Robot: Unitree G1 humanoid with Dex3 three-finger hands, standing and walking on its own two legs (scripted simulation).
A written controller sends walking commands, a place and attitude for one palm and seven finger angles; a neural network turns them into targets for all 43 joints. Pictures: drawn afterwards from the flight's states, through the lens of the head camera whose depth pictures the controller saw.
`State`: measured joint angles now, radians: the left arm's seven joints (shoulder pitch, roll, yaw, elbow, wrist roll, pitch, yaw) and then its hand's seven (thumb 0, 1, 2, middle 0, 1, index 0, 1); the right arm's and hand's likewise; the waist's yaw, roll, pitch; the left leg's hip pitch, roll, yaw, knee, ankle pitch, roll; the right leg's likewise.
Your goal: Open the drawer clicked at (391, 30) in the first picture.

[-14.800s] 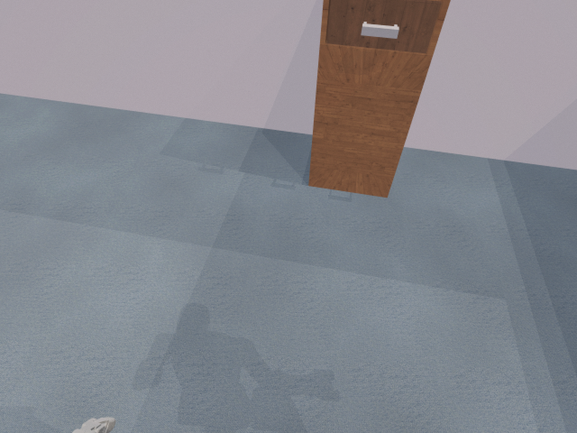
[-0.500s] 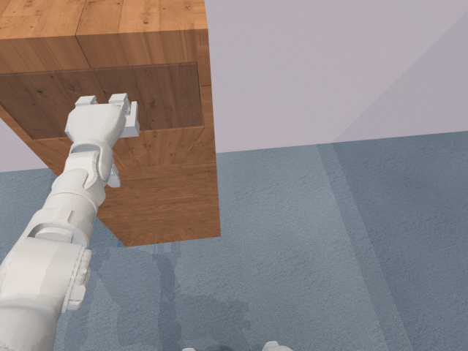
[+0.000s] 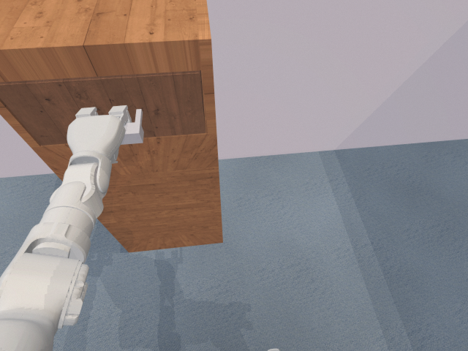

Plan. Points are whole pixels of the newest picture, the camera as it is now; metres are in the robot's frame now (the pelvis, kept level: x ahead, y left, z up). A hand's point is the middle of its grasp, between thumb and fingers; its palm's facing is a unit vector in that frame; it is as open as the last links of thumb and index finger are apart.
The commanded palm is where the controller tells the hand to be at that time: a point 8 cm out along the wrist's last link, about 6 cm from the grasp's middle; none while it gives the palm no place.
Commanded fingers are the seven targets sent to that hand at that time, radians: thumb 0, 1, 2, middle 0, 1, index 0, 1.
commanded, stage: close the thumb around the handle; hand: left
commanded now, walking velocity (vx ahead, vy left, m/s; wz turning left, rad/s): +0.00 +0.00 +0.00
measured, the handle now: (110, 125) +0.52 +0.22 +0.06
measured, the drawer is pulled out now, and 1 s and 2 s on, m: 0.00 0.03 0.08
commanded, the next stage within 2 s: pull the drawer open in 0.06 s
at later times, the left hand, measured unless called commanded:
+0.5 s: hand (109, 158) +0.46 +0.22 +0.04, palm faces -0.01 -0.04 -1.00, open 6.2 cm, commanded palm +0.41 +0.21 +0.10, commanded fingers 0.00 0.90 0.90 -0.40 -1.35 -0.40 -1.35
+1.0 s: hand (107, 165) +0.44 +0.22 +0.04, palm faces -0.03 -0.01 -1.00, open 6.2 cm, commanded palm +0.43 +0.21 +0.10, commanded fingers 0.00 0.90 0.90 -0.40 -1.35 -0.40 -1.35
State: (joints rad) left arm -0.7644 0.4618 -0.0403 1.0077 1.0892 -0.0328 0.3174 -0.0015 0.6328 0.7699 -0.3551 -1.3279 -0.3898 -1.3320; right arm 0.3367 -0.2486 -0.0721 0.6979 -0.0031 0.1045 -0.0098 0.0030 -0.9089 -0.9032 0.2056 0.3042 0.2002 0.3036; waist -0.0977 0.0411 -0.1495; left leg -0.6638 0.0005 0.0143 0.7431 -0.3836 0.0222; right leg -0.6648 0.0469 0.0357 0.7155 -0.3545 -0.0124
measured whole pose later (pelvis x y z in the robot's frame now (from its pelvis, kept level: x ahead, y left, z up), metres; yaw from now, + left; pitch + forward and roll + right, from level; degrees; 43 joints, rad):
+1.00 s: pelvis +0.00 -0.01 +0.00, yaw +2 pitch +15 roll +0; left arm -0.72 0.42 -0.09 0.95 1.08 -0.02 0.30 0.00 0.63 0.77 -0.35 -1.35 -0.37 -1.35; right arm 0.27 -0.24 -0.07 0.69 0.00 0.10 -0.02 0.00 -0.91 -0.90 0.21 0.30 0.20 0.30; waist -0.06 0.04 -0.13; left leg -0.63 -0.01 -0.01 0.74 -0.38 0.01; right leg -0.63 0.04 0.01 0.73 -0.36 -0.02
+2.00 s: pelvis +0.00 -0.01 +0.00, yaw +2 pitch +12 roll +0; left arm -0.52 0.37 -0.15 0.71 1.05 0.04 0.27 0.02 0.64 0.75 -0.34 -1.35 -0.37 -1.35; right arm 0.20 -0.22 -0.05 0.64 0.01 0.10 -0.03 0.00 -0.91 -0.90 0.21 0.30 0.20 0.30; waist 0.00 0.05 -0.12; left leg -0.54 -0.02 -0.01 0.71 -0.37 0.01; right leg -0.54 0.03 0.01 0.71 -0.37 -0.02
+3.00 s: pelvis +0.01 -0.01 +0.01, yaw -1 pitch +9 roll +1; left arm 0.20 0.35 -0.10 -0.02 1.03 0.10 0.29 0.07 0.67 0.73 -0.23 -1.35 -0.37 -1.31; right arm 0.18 -0.25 -0.06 0.62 0.00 0.07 0.02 0.01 -0.91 -0.90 0.20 0.30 0.20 0.30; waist 0.02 0.05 -0.11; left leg -0.42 0.00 0.04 0.66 -0.39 0.01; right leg -0.46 0.04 0.06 0.69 -0.38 -0.03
